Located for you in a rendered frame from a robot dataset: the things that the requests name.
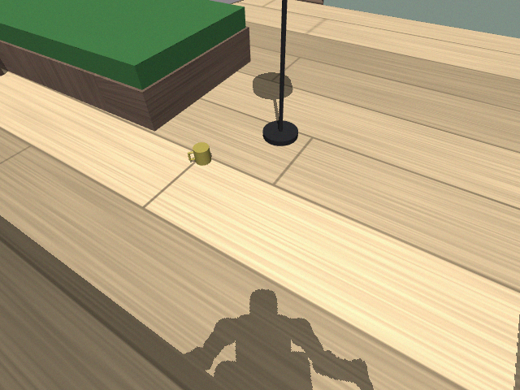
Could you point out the bed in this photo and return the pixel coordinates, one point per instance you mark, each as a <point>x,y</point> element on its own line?
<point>142,60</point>

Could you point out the floor lamp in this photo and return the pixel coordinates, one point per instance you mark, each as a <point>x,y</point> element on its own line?
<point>281,132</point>

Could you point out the mug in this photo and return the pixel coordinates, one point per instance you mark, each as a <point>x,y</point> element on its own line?
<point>201,153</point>

